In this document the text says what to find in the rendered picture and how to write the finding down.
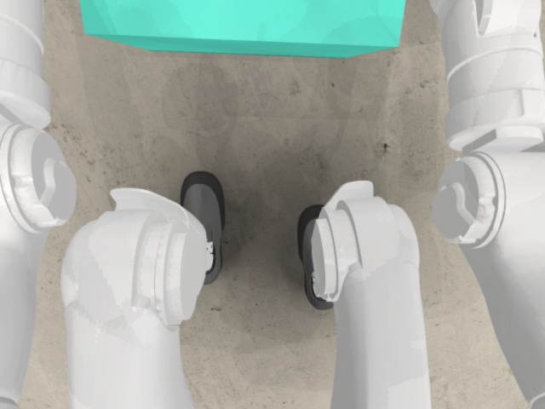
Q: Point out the carton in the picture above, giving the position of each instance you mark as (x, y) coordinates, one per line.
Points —
(299, 28)

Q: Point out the right robot upper arm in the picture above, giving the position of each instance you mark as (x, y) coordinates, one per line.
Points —
(493, 205)

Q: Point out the robot right forearm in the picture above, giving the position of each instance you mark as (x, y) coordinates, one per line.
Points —
(493, 63)

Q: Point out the robot left forearm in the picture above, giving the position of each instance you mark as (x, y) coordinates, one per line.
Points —
(24, 96)

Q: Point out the left robot upper arm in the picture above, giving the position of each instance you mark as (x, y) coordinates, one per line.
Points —
(37, 192)

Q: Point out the robot right shin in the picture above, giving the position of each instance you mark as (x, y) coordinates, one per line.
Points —
(407, 234)

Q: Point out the robot left foot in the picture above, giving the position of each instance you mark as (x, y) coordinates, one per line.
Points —
(202, 196)

